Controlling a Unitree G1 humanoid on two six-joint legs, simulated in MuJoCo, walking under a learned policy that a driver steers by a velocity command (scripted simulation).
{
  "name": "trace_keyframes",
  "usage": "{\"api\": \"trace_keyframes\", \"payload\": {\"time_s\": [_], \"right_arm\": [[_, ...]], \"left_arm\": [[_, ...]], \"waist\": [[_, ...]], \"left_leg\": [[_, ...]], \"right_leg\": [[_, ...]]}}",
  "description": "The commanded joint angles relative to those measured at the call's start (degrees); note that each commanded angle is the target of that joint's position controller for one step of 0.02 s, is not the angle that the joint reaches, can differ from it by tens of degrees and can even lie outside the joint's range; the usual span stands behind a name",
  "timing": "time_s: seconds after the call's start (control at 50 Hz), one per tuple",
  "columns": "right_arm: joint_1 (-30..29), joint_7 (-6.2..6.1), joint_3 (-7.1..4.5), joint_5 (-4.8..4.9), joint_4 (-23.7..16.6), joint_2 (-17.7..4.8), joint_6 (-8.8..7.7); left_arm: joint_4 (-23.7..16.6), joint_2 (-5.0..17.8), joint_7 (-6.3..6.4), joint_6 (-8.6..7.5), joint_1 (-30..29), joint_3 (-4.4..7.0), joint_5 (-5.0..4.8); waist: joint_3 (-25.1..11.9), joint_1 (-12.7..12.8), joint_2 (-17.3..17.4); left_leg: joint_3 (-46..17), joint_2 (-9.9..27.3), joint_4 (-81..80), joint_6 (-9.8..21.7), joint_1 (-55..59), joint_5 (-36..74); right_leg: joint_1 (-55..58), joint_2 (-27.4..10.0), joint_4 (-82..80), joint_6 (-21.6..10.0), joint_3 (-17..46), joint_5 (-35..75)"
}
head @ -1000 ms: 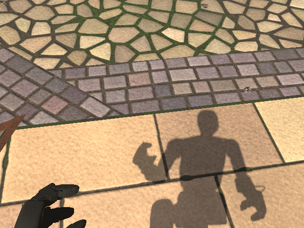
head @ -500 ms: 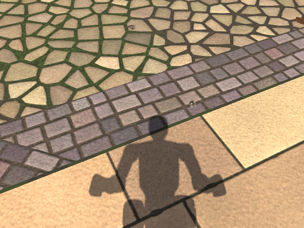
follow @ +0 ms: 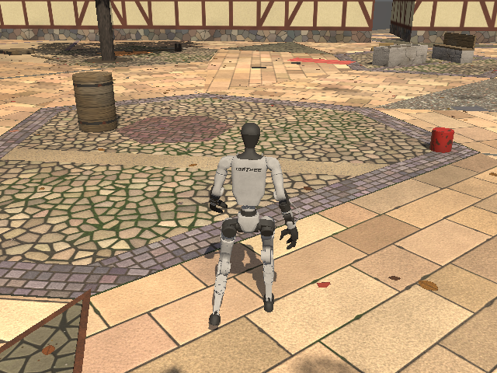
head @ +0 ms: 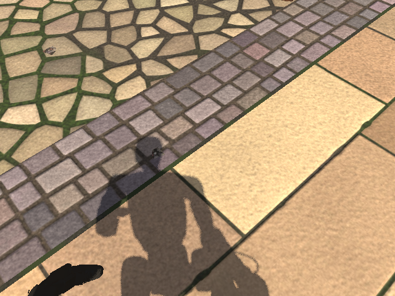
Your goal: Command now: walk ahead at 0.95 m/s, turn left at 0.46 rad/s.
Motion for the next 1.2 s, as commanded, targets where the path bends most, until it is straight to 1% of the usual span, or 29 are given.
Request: {"api": "trace_keyframes", "payload": {"time_s": [0.02,0.06,0.1,0.2,0.28,0.34,0.38,0.4,0.42,0.44,0.46,0.48,0.5,0.56,0.64,0.7,0.76,0.8,0.84,0.86,0.88,0.9,0.92,0.94,0.98,1.0,1.04,1.1,1.2], "right_arm": [[-13.15,-0.55,-1.26,2.25,-11.39,-4.69,-2.89],[-11.23,-0.07,-1.83,0.45,-10.08,-3.96,-0.97],[-9.05,1.01,-1.89,1.30,-8.84,-1.75,1.43],[-16.00,1.38,-1.64,0.43,-11.70,-0.69,3.27],[-23.69,3.72,-1.38,0.08,-14.66,-1.65,2.28],[-21.79,4.58,-2.90,1.05,-15.71,-4.74,1.97],[-4.61,3.79,-5.81,1.38,-12.39,-10.61,3.83],[8.70,2.66,-8.08,0.83,-8.41,-14.87,4.69],[10.12,1.60,-7.58,0.73,-5.56,-13.92,5.06],[0.80,2.11,-5.76,-1.62,-9.46,-13.06,3.42],[-1.63,2.34,-4.80,-2.43,-12.19,-8.86,1.80],[-1.66,2.68,-4.61,-2.27,-12.39,-7.00,0.38],[-5.27,3.18,-4.51,-1.92,-12.53,-6.87,-0.66],[-12.65,1.80,-4.23,-1.59,-14.48,-6.85,-1.61],[-9.33,-1.05,-3.52,-0.33,-12.47,-4.88,-0.86],[-7.14,-1.27,-4.13,0.05,-10.66,-6.10,0.19],[-6.26,-1.56,-4.40,0.80,-9.08,-5.25,0.43],[-5.65,-2.02,-4.64,-0.14,-7.63,-4.78,0.92],[-9.21,-0.77,-4.44,-2.77,-8.74,-6.07,1.29],[-11.19,-0.32,-2.75,-4.33,-10.53,-1.75,0.93],[3.67,0.15,-0.99,0.57,-10.17,4.92,0.04],[0.46,-0.30,-0.82,1.57,-8.08,-0.72,-0.09],[-11.90,-0.16,-1.29,-0.05,-10.94,-4.05,-0.75],[-21.76,-0.40,-1.27,-2.68,-13.47,-4.55,-1.88],[-23.94,-0.23,-1.39,-3.90,-15.68,-3.46,-3.34],[-23.92,-0.12,-1.10,-4.08,-15.80,-2.69,-3.31],[-25.96,0.05,-0.23,-4.10,-17.19,-0.97,-3.12],[-29.88,0.91,-0.12,-3.16,-17.95,-1.62,-2.85],[-27.24,-0.38,-2.32,-3.38,-17.09,-5.44,-1.58]], "left_arm": [[4.52,11.36,0.54,-0.97,23.28,4.31,0.31],[5.51,5.73,0.58,-1.25,15.98,3.01,1.65],[6.91,2.26,0.88,-1.92,12.59,2.68,1.35],[9.68,3.32,2.40,-2.23,10.53,3.23,2.00],[11.47,8.14,3.70,-1.85,12.18,4.14,1.46],[11.68,14.23,5.06,-0.26,13.08,5.44,1.44],[9.68,17.46,4.82,0.83,7.58,6.48,0.15],[8.26,15.97,4.04,0.27,3.65,6.20,-0.45],[7.88,6.00,2.95,-1.16,0.50,3.53,-0.36],[3.36,-1.99,2.23,-3.87,9.66,1.01,-0.54],[0.66,3.33,1.57,-6.24,7.06,0.98,-0.99],[-0.31,6.83,1.51,-6.93,2.39,1.91,-2.26],[0.22,6.35,1.89,-6.57,1.68,2.10,-1.60],[1.70,7.10,2.70,-3.85,4.46,2.90,0.58],[-2.75,3.03,3.40,-2.79,-8.85,1.86,2.11],[-5.16,1.04,2.58,-3.09,-14.70,1.90,0.73],[-5.58,4.82,2.19,-3.81,-15.12,3.88,-1.47],[-4.03,7.22,1.87,-4.40,-11.33,4.98,-1.85],[-0.03,11.27,2.30,-4.18,6.42,7.01,-1.84],[2.62,12.63,2.66,-3.39,20.79,6.58,-1.12],[6.83,17.09,0.77,-3.62,23.29,7.36,0.85],[6.78,9.17,0.31,-3.50,22.83,5.94,0.32],[6.23,5.81,0.64,-2.94,17.65,5.09,0.36],[5.61,6.73,0.37,-2.45,14.14,4.93,0.73],[6.53,6.44,0.33,-2.66,11.94,4.38,0.83],[7.76,4.83,0.51,-2.64,12.56,3.72,0.55],[8.85,6.89,1.41,-1.81,12.75,4.14,-0.65],[8.53,13.19,3.51,0.87,11.86,6.49,-1.27],[6.75,9.23,4.95,2.98,10.60,6.27,-1.88]], "waist": [[-8.42,13.16,-10.28],[-2.57,7.42,-11.16],[-0.39,4.41,-9.93],[8.60,2.60,-4.54],[10.97,3.95,-0.67],[4.55,0.51,-4.98],[-3.97,-9.51,-9.93],[-8.99,-15.11,-7.31],[-0.79,-13.25,8.59],[-5.62,1.06,23.94],[-11.28,-0.59,15.68],[-5.96,0.17,4.39],[-1.22,3.94,-7.62],[2.70,8.47,-6.29],[6.37,2.90,-2.68],[3.91,-1.14,1.75],[2.01,-1.34,4.99],[0.25,0.40,7.42],[-10.36,10.26,9.41],[-19.61,15.60,3.13],[-24.34,6.23,-32.49],[-16.60,8.99,-23.48],[-6.47,10.29,-12.35],[-1.30,9.85,-0.41],[-2.37,5.70,-1.41],[-3.00,4.95,-3.13],[-2.52,3.98,-3.15],[-4.84,3.69,-4.93],[-5.97,0.79,-5.01]], "left_leg": [[-3.14,-1.04,26.32,1.89,-43.97,6.98],[-2.54,2.79,21.56,1.39,-37.67,16.13],[-2.01,3.86,20.93,1.35,-34.36,18.46],[0.37,1.67,12.08,1.64,-38.98,26.38],[8.13,-0.61,-4.71,4.70,-35.22,32.95],[16.90,-8.08,-9.25,7.10,-20.71,29.72],[15.69,-10.33,-7.39,9.97,-0.87,21.32],[10.69,-9.70,-13.34,12.30,17.65,22.89],[2.10,-7.31,-18.89,14.53,20.15,22.38],[-27.00,-0.43,-26.28,24.62,27.69,14.11],[-44.28,5.62,-39.86,26.73,27.64,-4.98],[-45.73,6.11,-45.43,23.38,21.01,-10.93],[-42.53,4.92,-46.06,20.14,10.98,-10.77],[-31.16,-1.53,-45.95,19.27,-5.13,0.77],[-18.41,-8.00,-45.83,16.35,-14.72,14.58],[-17.23,-9.54,-44.01,12.59,-16.07,13.21],[-21.82,-7.71,-38.62,10.93,-6.76,11.51],[-20.55,-4.28,-33.58,10.32,4.21,26.15],[-15.50,-4.60,-14.48,7.76,6.27,51.50],[-13.01,-6.55,6.70,6.79,-6.34,40.38],[-8.69,-16.61,26.25,2.11,-28.71,-3.95],[-7.91,-11.29,27.63,3.45,-35.86,-1.56],[-5.92,-9.00,25.61,3.82,-36.17,2.17],[-3.90,-8.39,21.19,3.71,-31.98,3.28],[-3.38,-6.52,12.77,1.09,-28.99,3.56],[-2.52,-6.36,7.31,-0.25,-27.48,4.00],[-0.57,-7.54,-5.66,-2.37,-24.61,3.63],[1.84,-13.05,-20.78,-2.69,-8.62,19.16],[-3.81,-9.30,-33.44,-1.01,7.64,36.32]], "right_leg": [[40.71,-19.00,-26.23,-8.58,32.84,-21.56],[28.35,-13.84,-27.56,-7.23,18.76,-8.56],[24.19,-12.40,-30.14,-6.45,9.64,1.75],[21.00,-9.60,-35.45,-5.56,-5.96,15.54],[26.02,-9.16,-37.01,-2.54,-13.52,28.17],[31.92,-9.39,-25.67,-0.90,-15.75,71.45],[29.42,-11.30,-4.90,-2.80,-14.08,87.59],[19.94,-8.97,13.07,-3.64,-11.95,77.83],[4.14,3.86,41.83,-1.74,-10.23,8.60],[-15.69,11.11,57.77,-1.38,1.61,-17.79],[-20.62,9.24,55.46,-4.15,11.02,-13.04],[-20.02,6.95,48.88,-5.91,10.91,-8.68],[-15.98,4.08,41.02,-5.99,11.04,-3.89],[-7.59,0.69,29.67,-1.22,12.08,0.06],[-2.48,1.91,6.52,3.22,6.61,13.10],[6.48,5.99,-7.85,4.28,4.47,22.50],[8.26,6.16,-15.05,4.34,8.19,22.36],[7.33,4.53,-16.19,2.49,6.32,21.64],[24.28,4.23,-12.86,-2.42,3.46,15.16],[43.65,-2.13,-6.87,-5.60,13.74,3.56],[57.61,-16.23,-23.28,-19.44,53.50,-19.04],[53.87,-15.56,-28.99,-18.76,61.80,-29.61],[44.62,-12.38,-28.76,-16.87,50.78,-14.46],[34.35,-7.95,-27.65,-14.45,41.21,7.08],[30.07,-4.64,-24.74,-15.11,31.29,36.24],[29.29,-3.10,-24.58,-14.71,27.77,43.34],[24.77,-2.88,-24.79,-15.14,26.21,48.44],[13.39,0.54,-26.49,-11.90,24.56,39.73],[8.62,5.52,-14.62,-3.75,26.64,23.77]]}}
